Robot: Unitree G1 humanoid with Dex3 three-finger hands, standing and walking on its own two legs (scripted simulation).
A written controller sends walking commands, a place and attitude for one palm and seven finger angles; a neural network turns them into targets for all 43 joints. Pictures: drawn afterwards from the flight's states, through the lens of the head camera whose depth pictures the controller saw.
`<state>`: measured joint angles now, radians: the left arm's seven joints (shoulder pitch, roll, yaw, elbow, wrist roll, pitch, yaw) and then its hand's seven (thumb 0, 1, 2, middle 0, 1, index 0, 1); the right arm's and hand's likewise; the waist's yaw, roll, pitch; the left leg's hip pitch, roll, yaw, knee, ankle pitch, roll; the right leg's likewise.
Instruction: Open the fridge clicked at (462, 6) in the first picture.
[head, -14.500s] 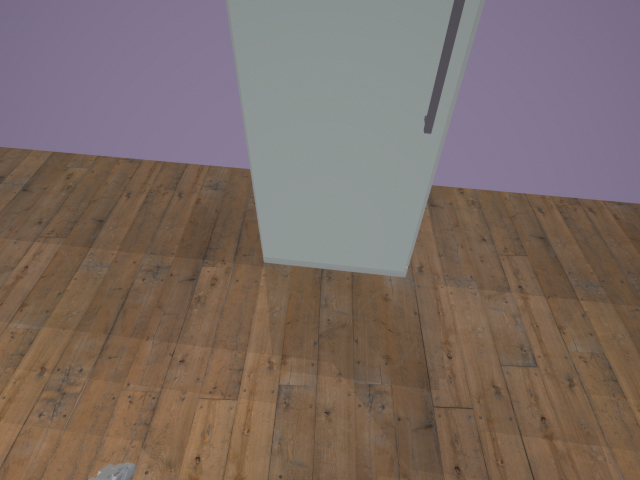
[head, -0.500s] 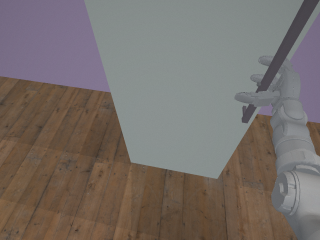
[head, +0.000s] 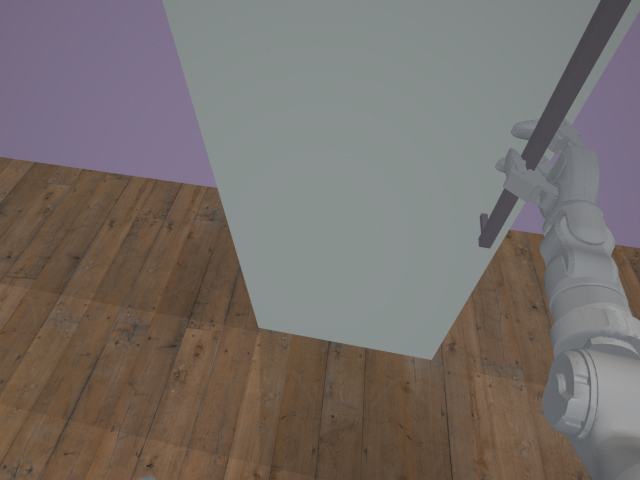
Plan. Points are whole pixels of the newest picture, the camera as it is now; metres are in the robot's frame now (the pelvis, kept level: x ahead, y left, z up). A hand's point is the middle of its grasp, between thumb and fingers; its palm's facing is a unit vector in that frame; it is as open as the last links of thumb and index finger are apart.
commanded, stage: grip the handle and tug to test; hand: right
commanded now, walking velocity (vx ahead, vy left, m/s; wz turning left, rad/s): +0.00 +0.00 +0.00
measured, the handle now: (546, 112) +0.53 -0.19 +0.20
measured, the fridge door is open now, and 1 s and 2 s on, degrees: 0 0 22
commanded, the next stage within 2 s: pull the door a little, standing still in 0.74 s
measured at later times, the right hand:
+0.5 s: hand (511, 173) +0.48 -0.16 +0.15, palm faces +0.10 +1.00 +0.01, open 5.3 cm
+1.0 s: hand (512, 176) +0.47 -0.16 +0.15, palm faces +0.08 +1.00 +0.01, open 5.6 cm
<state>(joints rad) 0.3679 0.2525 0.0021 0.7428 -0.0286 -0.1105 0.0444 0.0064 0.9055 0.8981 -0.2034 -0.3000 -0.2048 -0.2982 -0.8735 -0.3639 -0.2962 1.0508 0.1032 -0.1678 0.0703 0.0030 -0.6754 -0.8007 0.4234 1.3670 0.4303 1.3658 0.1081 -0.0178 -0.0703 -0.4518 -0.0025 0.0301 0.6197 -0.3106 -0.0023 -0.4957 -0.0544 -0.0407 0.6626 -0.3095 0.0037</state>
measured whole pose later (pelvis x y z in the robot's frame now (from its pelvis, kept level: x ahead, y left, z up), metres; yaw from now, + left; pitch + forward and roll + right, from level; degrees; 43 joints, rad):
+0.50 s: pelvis +0.00 +0.00 +0.00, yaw +1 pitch +8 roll +1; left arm 0.38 0.25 0.01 0.74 -0.03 -0.11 0.04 0.01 0.91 0.90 -0.20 -0.30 -0.20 -0.30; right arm -0.80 -0.35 -0.30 0.96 0.11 -0.15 0.05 0.01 -0.78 -0.82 0.38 1.40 0.39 1.40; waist 0.11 -0.02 -0.08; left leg -0.44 -0.01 0.01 0.61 -0.31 0.00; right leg -0.47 -0.06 -0.06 0.65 -0.31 0.00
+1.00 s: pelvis +0.04 +0.00 +0.01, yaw +1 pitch +6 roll +1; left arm 0.28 0.24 0.02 0.70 -0.04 -0.04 0.05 0.01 0.91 0.90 -0.20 -0.30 -0.20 -0.30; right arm -0.59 -0.26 -0.25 0.60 0.13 0.04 0.04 0.02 -0.78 -0.83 0.31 1.34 0.34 1.37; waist 0.05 -0.02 -0.08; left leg -0.29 -0.01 0.01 0.50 -0.31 0.00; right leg -0.32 -0.05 -0.05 0.54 -0.32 0.01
